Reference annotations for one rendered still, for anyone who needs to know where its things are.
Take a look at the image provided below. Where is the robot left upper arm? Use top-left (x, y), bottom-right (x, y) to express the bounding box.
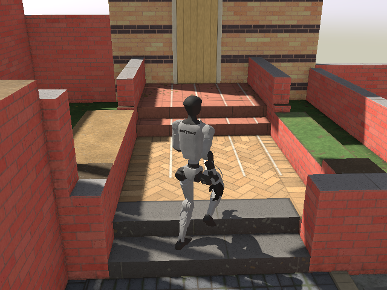
top-left (172, 119), bottom-right (182, 150)

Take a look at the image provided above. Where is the robot right upper arm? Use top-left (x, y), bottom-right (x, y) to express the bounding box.
top-left (201, 123), bottom-right (215, 160)

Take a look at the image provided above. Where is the robot right hand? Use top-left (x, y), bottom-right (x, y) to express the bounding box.
top-left (209, 182), bottom-right (224, 201)

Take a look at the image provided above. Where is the robot right forearm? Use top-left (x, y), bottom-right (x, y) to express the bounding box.
top-left (205, 151), bottom-right (220, 185)

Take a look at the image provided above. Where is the right robot shin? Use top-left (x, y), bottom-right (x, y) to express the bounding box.
top-left (207, 183), bottom-right (224, 217)

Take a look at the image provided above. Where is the left robot shin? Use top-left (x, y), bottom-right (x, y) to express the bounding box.
top-left (178, 200), bottom-right (193, 242)

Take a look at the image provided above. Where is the robot shin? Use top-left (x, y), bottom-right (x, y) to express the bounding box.
top-left (178, 200), bottom-right (193, 242)
top-left (207, 183), bottom-right (224, 217)

